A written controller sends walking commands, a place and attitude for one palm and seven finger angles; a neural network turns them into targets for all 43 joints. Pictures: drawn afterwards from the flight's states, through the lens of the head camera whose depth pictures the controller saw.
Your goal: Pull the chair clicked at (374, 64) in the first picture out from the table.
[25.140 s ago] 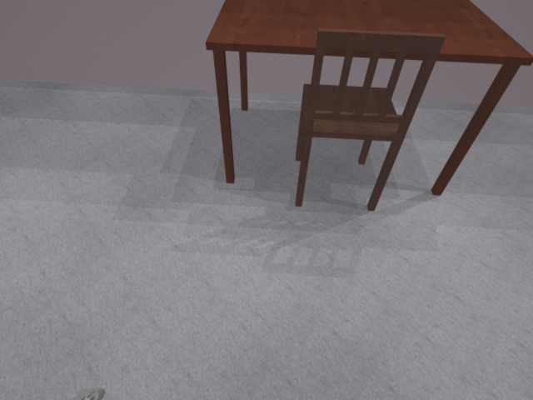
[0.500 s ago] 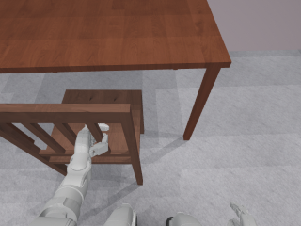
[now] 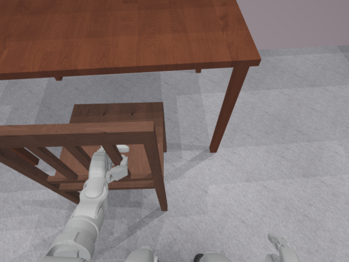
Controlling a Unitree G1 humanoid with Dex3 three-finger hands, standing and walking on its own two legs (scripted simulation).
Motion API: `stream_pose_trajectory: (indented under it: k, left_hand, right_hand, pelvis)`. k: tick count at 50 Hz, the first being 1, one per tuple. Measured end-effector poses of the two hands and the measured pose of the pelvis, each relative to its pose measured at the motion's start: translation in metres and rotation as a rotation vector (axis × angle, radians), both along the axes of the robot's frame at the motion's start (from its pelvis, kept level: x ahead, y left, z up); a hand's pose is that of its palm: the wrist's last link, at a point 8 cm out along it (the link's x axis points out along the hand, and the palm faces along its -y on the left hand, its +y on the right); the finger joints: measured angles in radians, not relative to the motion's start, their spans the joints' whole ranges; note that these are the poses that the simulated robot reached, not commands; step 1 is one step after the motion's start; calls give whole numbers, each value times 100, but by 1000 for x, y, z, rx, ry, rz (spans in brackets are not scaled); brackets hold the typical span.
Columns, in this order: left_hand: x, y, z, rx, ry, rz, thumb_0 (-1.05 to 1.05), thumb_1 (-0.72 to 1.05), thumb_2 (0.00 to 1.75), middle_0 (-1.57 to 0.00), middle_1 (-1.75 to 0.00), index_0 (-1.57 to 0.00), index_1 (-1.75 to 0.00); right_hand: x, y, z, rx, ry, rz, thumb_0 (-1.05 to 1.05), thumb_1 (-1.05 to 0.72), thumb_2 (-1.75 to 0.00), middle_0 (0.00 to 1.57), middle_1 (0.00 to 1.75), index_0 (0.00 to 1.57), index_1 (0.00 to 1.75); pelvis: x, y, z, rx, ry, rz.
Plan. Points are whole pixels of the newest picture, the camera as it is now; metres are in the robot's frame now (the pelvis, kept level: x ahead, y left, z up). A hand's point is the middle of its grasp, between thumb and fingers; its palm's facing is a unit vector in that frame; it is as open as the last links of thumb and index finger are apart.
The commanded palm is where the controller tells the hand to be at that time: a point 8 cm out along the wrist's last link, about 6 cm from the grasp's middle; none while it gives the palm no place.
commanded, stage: step backward, pulling the chair out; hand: left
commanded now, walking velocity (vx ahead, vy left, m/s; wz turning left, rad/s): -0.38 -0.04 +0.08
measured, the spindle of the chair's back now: (87, 162) +0.37 +0.24 -0.09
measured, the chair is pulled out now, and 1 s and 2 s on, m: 0.18 0.37 0.54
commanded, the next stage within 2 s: stop walking, hand still on the chair in 1.84 s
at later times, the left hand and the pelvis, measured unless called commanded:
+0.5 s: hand (126, 200) +0.26 +0.12 -0.06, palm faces +0.07 -0.98 -0.17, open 5.5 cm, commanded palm +0.23 +0.17 -0.06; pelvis -0.08 -0.02 +0.01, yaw -1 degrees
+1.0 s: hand (125, 249) +0.16 +0.11 -0.06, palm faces -0.05 -0.98 -0.18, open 5.6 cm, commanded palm +0.14 +0.16 -0.06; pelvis -0.17 +0.01 +0.00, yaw +2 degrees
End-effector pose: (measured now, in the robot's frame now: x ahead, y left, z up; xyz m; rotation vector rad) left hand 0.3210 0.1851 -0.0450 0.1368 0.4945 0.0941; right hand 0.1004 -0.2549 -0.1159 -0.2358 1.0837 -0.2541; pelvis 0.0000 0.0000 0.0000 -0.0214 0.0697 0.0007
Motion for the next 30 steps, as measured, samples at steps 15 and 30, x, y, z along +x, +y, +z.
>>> stream_pose_trajectory:
  k: [15,30]
  left_hand:
    - [-45,1,2,-12,32,-38,5,69,76,-19,-102,-50,-145]
    - [-105,-25,6,14,70,14,6,66,75,-22,-99,-50,-145]
  right_hand:
    - [-33,31,9,85,-37,54,1,-90,-90,20,30,21,30]
    - [-100,-21,-6,17,38,15,1,-90,-90,20,30,21,30]
  pelvis:
    - [-42,6,9,11,-9,-30]
    - [-96,-14,10,61,-5,31]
